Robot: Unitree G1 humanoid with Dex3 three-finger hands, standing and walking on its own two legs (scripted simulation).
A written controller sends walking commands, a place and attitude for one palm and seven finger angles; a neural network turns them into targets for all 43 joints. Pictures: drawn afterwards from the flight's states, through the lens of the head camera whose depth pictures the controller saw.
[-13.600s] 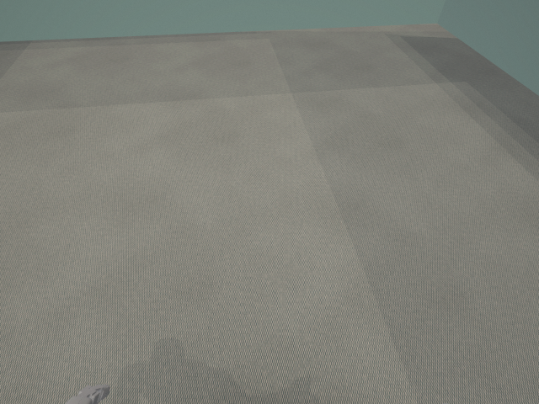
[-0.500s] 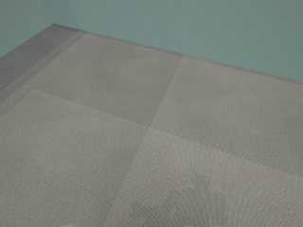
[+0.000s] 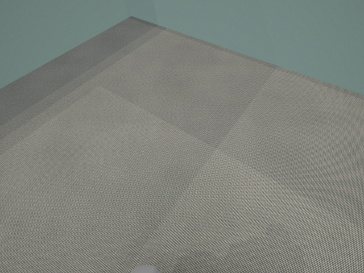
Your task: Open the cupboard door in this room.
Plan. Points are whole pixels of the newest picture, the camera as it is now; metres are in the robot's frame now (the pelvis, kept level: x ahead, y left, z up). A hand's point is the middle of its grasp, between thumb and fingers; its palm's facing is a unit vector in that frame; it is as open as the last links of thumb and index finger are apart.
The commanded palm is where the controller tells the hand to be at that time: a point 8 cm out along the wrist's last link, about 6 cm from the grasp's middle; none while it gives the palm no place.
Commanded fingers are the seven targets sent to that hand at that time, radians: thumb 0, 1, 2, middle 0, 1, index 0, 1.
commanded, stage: turn or walk to find it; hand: left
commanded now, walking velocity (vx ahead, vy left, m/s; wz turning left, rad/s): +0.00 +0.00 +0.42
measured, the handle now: out of the picture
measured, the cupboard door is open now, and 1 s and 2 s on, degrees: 0 0 0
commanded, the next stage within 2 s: none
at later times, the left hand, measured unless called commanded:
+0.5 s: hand out of the picture +0.04 +0.25 -0.16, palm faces +0.21 -0.95 -0.25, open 7.4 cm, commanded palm none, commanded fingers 0.00 0.90 0.90 -0.20 -0.30 -0.20 -0.30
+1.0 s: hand out of the picture -0.08 +0.17 -0.16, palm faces +0.44 -0.86 -0.26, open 7.3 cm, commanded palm none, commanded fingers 0.00 0.90 0.90 -0.20 -0.30 -0.20 -0.30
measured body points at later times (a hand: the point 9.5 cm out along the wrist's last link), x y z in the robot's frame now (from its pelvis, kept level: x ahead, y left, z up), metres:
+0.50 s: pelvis -0.02 +0.02 +0.00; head +0.01 +0.03 +0.45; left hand +0.03 +0.30 -0.14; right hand +0.09 -0.20 -0.14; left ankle -0.01 +0.13 -0.74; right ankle +0.00 -0.12 -0.69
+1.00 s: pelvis -0.04 -0.02 +0.00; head +0.00 -0.03 +0.45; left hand -0.10 +0.21 -0.14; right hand +0.10 -0.24 -0.16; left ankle -0.14 +0.11 -0.68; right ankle +0.00 -0.11 -0.74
